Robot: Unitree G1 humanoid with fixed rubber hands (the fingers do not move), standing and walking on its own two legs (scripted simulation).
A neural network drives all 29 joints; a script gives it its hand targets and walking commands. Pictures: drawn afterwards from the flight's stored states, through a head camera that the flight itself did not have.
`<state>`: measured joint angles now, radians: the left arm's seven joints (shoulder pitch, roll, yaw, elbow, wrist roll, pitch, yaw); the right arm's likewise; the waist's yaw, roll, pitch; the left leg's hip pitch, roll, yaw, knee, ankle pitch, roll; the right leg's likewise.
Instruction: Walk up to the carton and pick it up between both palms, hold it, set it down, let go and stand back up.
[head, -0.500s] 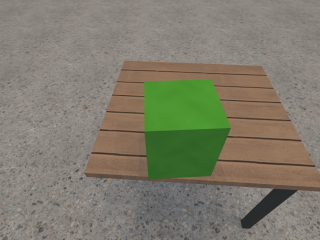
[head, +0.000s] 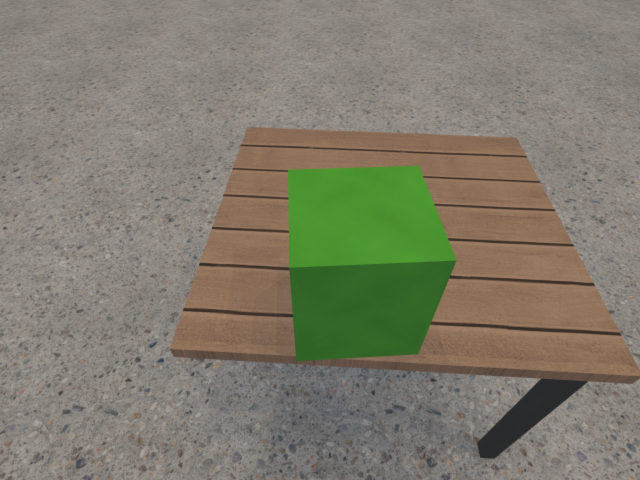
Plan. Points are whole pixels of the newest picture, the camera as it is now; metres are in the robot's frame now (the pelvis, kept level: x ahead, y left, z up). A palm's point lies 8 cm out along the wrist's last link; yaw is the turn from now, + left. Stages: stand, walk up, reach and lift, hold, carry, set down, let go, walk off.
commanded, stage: stand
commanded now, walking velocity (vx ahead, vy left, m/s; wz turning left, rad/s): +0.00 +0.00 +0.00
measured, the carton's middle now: (355, 266) +0.46 -0.04 -0.02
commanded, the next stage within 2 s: walk up in 0.04 s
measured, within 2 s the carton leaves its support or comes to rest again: neither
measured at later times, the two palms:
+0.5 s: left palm out of the picture +0.11 +0.17 -0.13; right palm out of the picture -0.02 -0.31 -0.12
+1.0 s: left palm out of the picture -0.04 +0.07 -0.11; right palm (562, 469) +0.19 -0.31 -0.12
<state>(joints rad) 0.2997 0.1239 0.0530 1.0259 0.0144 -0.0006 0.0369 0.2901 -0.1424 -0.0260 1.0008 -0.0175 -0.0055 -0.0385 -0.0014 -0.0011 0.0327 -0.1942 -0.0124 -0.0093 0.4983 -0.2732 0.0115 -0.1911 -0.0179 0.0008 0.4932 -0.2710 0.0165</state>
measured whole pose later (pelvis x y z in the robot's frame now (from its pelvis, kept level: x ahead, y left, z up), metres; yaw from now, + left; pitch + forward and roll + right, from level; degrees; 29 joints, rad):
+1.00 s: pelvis -0.01 -0.16 +0.00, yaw +19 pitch +0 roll +0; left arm 0.38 0.12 0.03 0.69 0.03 -0.04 0.03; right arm 0.22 -0.16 -0.04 0.68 -0.06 0.03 0.00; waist 0.06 0.05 0.03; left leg -0.37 0.01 -0.01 0.77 -0.47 -0.01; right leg -0.24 -0.07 -0.29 0.51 -0.26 -0.05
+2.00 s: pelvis +0.01 -0.10 +0.00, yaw +13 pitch -1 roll +0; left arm 0.34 0.13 0.00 0.80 0.02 -0.02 0.02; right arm 0.35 -0.15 -0.03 0.78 -0.01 -0.03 0.00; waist 0.00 0.01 0.02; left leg -0.15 -0.01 0.14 0.47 -0.31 0.07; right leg -0.18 -0.08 -0.12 0.48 -0.27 0.03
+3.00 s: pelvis -0.04 -0.04 -0.02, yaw +5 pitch -2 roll -1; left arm 0.26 0.12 0.01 0.75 0.03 0.02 0.09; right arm 0.32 -0.23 -0.04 0.64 -0.02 0.07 0.02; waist -0.01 0.07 0.08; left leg -0.26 -0.01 0.32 0.64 -0.38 0.13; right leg -0.36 -0.10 0.02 0.62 -0.24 0.08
